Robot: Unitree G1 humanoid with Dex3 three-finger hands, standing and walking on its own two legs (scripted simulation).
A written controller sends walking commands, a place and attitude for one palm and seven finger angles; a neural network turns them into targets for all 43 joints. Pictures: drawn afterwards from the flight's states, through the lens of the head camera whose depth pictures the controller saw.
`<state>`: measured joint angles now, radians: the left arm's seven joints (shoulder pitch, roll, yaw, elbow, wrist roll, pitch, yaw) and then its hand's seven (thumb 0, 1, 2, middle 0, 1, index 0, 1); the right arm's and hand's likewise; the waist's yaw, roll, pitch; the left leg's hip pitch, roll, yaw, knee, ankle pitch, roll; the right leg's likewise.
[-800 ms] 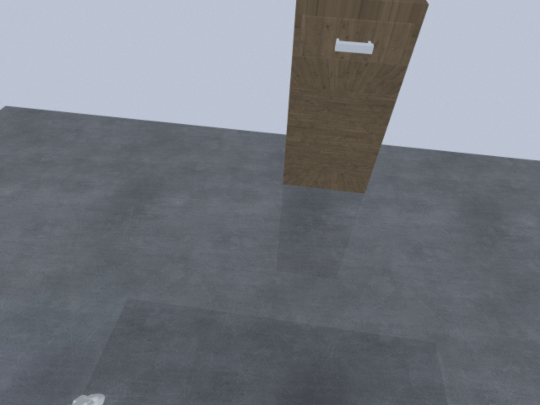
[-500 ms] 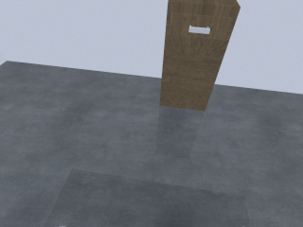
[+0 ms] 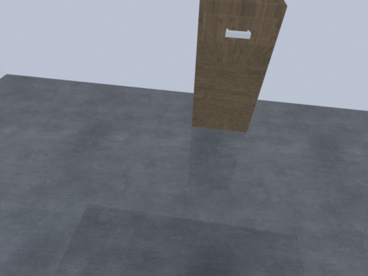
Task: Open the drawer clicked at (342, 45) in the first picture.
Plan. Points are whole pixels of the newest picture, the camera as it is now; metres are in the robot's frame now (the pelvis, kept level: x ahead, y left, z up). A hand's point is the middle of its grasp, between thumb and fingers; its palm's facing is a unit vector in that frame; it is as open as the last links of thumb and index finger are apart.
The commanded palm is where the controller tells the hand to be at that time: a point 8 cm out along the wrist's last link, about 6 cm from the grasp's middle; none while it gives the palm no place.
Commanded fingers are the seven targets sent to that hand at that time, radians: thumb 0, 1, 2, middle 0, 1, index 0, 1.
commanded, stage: stand and wait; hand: left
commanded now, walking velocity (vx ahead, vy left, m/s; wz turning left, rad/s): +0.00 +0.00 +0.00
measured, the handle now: (237, 32) +1.31 -0.22 +0.00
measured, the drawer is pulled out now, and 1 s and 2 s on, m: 0.00 0.00 0.00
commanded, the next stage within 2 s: look at it before walking up in 0.02 s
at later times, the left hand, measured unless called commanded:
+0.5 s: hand out of the picture +0.06 +0.24 -0.16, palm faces -0.02 -0.95 -0.33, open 7.4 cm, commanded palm none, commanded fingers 0.00 0.90 0.90 -0.20 -0.30 -0.20 -0.30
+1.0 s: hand out of the picture +0.08 +0.22 -0.17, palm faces -0.08 -0.95 -0.29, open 7.4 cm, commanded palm none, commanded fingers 0.00 0.90 0.90 -0.20 -0.30 -0.20 -0.30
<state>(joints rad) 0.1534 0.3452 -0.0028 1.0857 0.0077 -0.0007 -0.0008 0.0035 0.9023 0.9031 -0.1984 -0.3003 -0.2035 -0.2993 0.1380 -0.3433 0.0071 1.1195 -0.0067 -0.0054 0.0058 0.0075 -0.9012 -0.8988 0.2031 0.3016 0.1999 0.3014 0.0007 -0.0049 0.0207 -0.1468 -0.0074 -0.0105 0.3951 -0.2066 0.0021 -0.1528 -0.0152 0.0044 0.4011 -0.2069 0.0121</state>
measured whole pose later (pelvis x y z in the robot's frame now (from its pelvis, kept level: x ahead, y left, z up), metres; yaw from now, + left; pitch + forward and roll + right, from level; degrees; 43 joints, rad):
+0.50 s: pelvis +0.00 +0.00 +0.00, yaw +0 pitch -2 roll +0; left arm 0.16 0.34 0.00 1.09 0.01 0.00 0.00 0.00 0.90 0.90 -0.20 -0.30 -0.20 -0.30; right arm 0.13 -0.34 0.01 1.12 -0.01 -0.01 0.01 0.01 -0.90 -0.90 0.20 0.30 0.20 0.30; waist 0.00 -0.01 0.03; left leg -0.15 0.00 -0.01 0.38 -0.19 0.00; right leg -0.16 -0.01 0.00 0.39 -0.19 0.01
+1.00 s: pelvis +0.00 -0.01 -0.01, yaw -6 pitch -1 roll +1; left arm 0.20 0.30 0.02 1.00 0.02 0.05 -0.01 0.00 0.90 0.90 -0.20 -0.30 -0.20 -0.30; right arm 0.12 -0.27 -0.01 1.02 -0.01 0.02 -0.01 0.00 -0.90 -0.90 0.20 0.30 0.20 0.30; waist 0.02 -0.02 0.04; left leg -0.21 0.03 0.08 0.51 -0.29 -0.01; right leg -0.27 0.03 0.09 0.55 -0.27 0.00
